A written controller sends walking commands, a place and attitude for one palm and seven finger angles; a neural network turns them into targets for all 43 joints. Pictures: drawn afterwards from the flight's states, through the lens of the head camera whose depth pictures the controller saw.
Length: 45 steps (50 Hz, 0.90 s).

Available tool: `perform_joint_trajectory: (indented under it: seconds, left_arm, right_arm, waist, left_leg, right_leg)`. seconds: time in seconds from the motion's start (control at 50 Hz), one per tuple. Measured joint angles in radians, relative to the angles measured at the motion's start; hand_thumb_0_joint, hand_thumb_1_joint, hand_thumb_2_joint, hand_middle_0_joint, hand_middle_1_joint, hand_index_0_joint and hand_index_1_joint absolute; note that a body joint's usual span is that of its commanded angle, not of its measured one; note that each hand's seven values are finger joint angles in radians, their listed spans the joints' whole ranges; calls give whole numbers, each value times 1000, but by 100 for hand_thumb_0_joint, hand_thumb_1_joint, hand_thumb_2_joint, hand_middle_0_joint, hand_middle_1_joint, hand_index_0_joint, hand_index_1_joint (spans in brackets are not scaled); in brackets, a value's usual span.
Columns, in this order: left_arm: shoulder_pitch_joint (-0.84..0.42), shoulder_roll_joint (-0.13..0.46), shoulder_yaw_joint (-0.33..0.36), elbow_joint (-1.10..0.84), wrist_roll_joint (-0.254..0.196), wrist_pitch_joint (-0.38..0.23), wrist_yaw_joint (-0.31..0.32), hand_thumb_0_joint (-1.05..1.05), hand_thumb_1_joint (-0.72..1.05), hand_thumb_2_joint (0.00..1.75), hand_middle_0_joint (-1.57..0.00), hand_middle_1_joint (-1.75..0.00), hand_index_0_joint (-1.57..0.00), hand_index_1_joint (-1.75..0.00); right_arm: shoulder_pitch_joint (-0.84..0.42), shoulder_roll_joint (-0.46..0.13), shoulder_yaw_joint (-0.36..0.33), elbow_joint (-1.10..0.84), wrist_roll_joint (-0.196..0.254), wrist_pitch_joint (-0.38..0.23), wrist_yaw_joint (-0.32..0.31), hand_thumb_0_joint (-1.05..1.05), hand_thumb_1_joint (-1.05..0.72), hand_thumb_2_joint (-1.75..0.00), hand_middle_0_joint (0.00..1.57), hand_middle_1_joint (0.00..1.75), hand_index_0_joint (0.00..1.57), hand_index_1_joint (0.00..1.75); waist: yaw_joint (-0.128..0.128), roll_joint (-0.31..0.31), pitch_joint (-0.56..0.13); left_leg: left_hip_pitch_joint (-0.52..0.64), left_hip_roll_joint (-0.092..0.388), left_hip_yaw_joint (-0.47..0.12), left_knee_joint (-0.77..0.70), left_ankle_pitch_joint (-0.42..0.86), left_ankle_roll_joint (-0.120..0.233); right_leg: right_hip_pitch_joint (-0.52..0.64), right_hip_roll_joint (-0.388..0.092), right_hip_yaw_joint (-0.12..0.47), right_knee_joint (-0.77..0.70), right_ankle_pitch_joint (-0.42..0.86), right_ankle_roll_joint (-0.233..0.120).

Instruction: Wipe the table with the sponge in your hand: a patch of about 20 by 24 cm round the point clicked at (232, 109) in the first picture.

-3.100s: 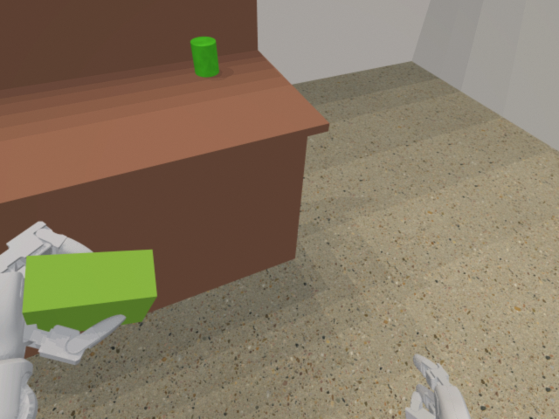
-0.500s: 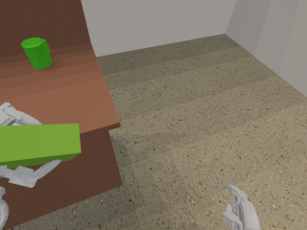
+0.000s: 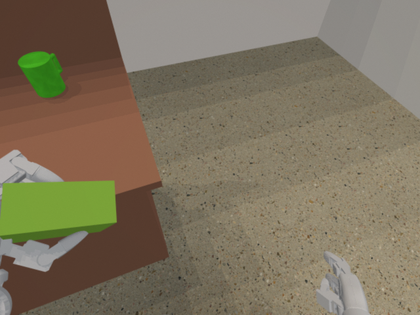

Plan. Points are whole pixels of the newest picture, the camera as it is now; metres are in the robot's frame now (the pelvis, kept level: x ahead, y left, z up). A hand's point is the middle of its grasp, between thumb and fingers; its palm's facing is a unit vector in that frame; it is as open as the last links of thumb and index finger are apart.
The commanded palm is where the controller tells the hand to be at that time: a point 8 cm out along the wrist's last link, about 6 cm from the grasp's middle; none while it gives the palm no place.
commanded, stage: come to a stop and stand still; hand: left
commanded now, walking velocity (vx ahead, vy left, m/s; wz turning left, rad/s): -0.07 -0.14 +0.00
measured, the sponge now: (76, 210) +0.23 +0.19 +0.16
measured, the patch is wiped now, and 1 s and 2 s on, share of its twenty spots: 0.00 0.00 0.00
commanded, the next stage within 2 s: look again from close up in 1.14 s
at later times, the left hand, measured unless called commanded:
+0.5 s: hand (47, 255) +0.17 +0.20 +0.17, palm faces +0.35 -0.84 -0.41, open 9.8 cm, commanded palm +0.12 +0.25 +0.19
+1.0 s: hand (22, 295) +0.13 +0.21 +0.17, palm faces +0.37 -0.84 -0.39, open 9.8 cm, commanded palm +0.08 +0.25 +0.19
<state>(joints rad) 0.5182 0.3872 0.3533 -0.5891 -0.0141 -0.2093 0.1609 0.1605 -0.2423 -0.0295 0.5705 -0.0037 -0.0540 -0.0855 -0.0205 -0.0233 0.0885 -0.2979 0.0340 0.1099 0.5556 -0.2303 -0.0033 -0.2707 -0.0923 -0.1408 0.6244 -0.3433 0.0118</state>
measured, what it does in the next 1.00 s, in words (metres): steps on the spot: right foot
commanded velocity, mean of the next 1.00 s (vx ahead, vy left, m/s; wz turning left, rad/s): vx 0.00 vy -0.01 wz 0.00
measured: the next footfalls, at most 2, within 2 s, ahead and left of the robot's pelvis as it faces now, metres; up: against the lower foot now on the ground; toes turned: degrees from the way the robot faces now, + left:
right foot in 0.24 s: +0.01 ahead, -0.11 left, +0.00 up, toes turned -6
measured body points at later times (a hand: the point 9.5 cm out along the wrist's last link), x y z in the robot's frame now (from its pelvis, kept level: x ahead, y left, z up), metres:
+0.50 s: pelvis -0.05 -0.03 +0.00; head -0.04 -0.03 +0.45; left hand +0.14 +0.24 +0.19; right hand +0.10 -0.27 -0.09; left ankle -0.04 +0.09 -0.73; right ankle -0.03 -0.11 -0.73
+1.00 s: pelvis -0.09 -0.02 +0.01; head -0.10 -0.02 +0.46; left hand +0.10 +0.25 +0.19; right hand +0.06 -0.26 -0.08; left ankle -0.04 +0.09 -0.73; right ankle -0.03 -0.11 -0.73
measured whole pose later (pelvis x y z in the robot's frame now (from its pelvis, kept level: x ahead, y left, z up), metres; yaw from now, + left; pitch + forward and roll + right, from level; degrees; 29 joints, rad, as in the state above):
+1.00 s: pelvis -0.09 -0.02 +0.01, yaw -1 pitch -2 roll -1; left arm 0.48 0.35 0.30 -0.44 -0.02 -0.16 0.15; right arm 0.25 -0.20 0.04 0.62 -0.01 -0.07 -0.08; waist 0.00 0.02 0.00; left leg -0.27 0.03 0.04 0.51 -0.20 0.00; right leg -0.27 0.03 -0.12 0.46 -0.20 -0.04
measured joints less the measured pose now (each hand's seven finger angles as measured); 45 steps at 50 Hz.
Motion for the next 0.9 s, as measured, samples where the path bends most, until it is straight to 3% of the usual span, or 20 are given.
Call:
perform_joint_trajectory:
  seconds: [0.06, 0.1, 0.24, 0.3, 0.36, 0.44, 0.54, 0.62, 0.78, 0.84, 0.9]
  left_arm:
    - [-25, 32, 23, 18, 0, -12, -4, 1, -45, 99, -79, -133, -78, -133]
    - [-43, 34, 29, 35, 1, -5, -7, 1, -45, 99, -79, -133, -78, -133]
    - [-32, 0, 6, 50, -16, 35, -15, 1, -45, 99, -79, -133, -78, -133]
    - [-40, -23, -20, 84, -16, 42, -22, 1, -45, 99, -79, -133, -78, -133]
    - [-27, -41, -42, 96, -22, 62, -25, 1, -45, 99, -79, -133, -78, -133]
    - [-17, -46, -53, 98, -19, 68, -22, 1, -45, 99, -79, -133, -78, -133]
    - [-38, -24, -34, 104, -18, 54, -14, 1, -45, 99, -79, -133, -78, -133]
    - [-33, -17, -18, 122, -12, 42, -11, 1, -45, 99, -79, -133, -78, -133]
    - [-34, -42, -44, 145, -6, 35, -16, 1, -45, 99, -79, -133, -78, -133]
    - [-37, -52, -64, 146, -5, 52, -14, 1, -45, 99, -79, -133, -78, -133]
    - [-39, -49, -69, 141, -5, 57, -12, 1, -45, 99, -79, -133, -78, -133]
  right_arm:
    - [-1, 35, -1, -6, -5, -12, 8, 1, -90, -90, 19, 30, 20, 30]
    - [3, 52, 13, -9, -6, -27, 25, 1, -90, -90, 19, 30, 20, 30]
    - [24, 97, 74, -18, -5, -50, 50, 1, -90, -90, 20, 30, 21, 30]
    - [20, 90, 81, 0, -2, -39, 43, 1, -90, -90, 20, 30, 21, 30]
    - [32, 75, 77, 28, 0, -23, 37, 1, -90, -90, 20, 30, 21, 30]
    - [53, 46, 64, 59, 1, -10, 20, 1, -90, -90, 20, 30, 21, 30]
    - [71, 24, 42, 72, 2, -2, 3, 1, -90, -90, 20, 30, 20, 30]
    - [85, 20, 43, 48, -1, -9, -2, 1, -90, -90, 20, 30, 20, 30]
    - [71, 28, 48, 43, -1, -30, 11, 1, -90, -90, 20, 30, 20, 30]
    - [69, 29, 50, 52, -3, -25, 12, 1, -90, -90, 20, 30, 20, 30]
    - [71, 33, 56, 59, -5, -19, 8, 1, -90, -90, 20, 30, 20, 30]
  waist:
    - [17, -27, -6]
    - [20, -17, -7]
    - [30, 8, -31]
    - [28, 48, -25]
    - [30, 55, -44]
    - [19, 49, -61]
    - [12, 26, -58]
    - [14, 12, -73]
    - [24, 35, -86]
    - [23, 40, -87]
    - [22, 39, -81]
  left_leg:
    - [4, 0, 14, -4, -24, 21]
    - [13, 13, 4, -30, -5, 18]
    - [4, 39, 5, -56, 34, -5]
    - [-17, 61, -12, -21, 25, -19]
    - [-47, 41, -47, 62, -88, -26]
    - [-35, 5, -76, 131, -141, -24]
    - [55, -3, -66, -15, -25, 6]
    - [58, -5, -53, -48, -9, 0]
    - [11, 8, -59, -10, -38, -7]
    - [1, 3, -73, 6, -55, -3]
    - [13, 2, -76, -12, 4, -1]
  right_leg:
    - [-41, 28, 61, 112, -120, 13]
    - [-48, 57, 67, 137, -116, 15]
    - [30, 86, 45, -76, -2, 23]
    - [42, 109, 26, -117, 87, -43]
    - [25, 113, 29, -110, 81, -74]
    - [17, 109, 27, -113, 92, -77]
    - [17, 108, 17, -99, 96, -71]
    - [11, 106, 29, -120, 119, -39]
    - [-13, 122, 25, -140, 159, -84]
    - [-14, 124, 21, -144, 167, -86]
    - [-6, 123, 19, -143, 169, -79]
